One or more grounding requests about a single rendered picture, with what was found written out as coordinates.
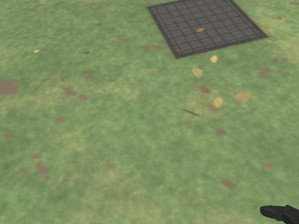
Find right robot hand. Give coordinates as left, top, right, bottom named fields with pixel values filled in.
left=260, top=204, right=299, bottom=224

